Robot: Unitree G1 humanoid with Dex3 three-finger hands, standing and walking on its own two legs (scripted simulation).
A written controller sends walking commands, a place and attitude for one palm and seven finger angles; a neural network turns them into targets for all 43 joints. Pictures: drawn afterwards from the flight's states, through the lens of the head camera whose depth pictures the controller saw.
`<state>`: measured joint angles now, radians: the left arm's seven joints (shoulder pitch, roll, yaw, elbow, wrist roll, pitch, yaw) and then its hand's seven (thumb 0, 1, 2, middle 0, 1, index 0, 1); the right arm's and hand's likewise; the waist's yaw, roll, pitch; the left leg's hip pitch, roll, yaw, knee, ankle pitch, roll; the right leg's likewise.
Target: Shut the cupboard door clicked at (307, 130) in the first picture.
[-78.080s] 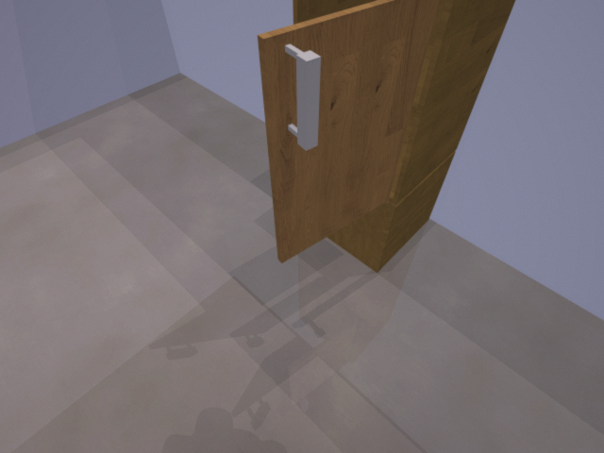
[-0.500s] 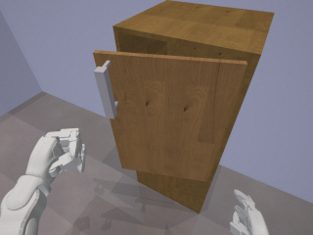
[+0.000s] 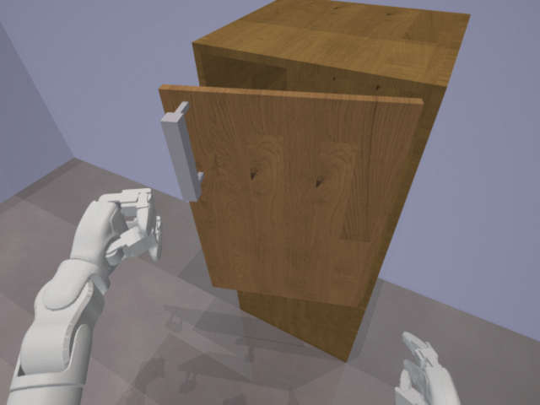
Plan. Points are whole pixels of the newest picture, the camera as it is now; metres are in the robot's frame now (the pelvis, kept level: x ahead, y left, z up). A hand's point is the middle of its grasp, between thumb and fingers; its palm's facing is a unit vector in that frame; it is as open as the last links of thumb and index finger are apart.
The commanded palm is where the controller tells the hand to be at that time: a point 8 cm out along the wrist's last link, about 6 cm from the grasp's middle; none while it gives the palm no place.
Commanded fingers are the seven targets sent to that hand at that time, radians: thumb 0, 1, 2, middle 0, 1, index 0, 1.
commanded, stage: bring the fist close to the handle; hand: left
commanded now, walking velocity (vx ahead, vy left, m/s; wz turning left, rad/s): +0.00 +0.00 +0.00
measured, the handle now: (188, 152) +0.47 +0.19 +0.15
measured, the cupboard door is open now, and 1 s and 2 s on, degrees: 18 18 7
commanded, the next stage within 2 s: push the door shut along its arc in 1.08 s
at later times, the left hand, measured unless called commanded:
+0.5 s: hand (183, 205) +0.33 +0.16 +0.16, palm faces -0.07 -1.00 -0.05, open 3.1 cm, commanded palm +0.32 +0.21 +0.16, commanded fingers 0.00 0.90 0.90 -1.30 -1.50 -1.30 -1.50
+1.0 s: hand (186, 190) +0.37 +0.16 +0.16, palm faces -0.02 -1.00 -0.04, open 3.1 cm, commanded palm +0.34 +0.21 +0.16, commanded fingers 0.00 0.90 0.90 -1.30 -1.50 -1.30 -1.50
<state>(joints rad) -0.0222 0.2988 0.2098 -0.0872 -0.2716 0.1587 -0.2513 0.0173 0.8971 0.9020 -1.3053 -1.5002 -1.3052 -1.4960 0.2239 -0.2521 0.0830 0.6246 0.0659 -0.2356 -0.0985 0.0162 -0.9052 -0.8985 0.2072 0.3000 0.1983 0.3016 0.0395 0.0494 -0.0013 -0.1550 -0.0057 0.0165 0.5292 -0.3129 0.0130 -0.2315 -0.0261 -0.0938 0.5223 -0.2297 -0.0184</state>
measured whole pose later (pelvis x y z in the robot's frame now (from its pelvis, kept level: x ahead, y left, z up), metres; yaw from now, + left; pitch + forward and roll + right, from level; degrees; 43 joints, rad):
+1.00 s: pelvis +0.01 -0.01 +0.00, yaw -1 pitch -2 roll +1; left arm -0.33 0.29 0.22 0.28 -0.22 0.14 -0.19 0.02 0.90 0.90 -1.30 -1.50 -1.30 -1.50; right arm 0.22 -0.26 0.06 0.62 0.07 -0.10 -0.08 0.02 -0.91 -0.90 0.21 0.30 0.20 0.30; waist 0.00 0.04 -0.01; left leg -0.16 0.00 0.04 0.49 -0.31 0.01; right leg -0.26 -0.02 -0.07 0.52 -0.23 -0.03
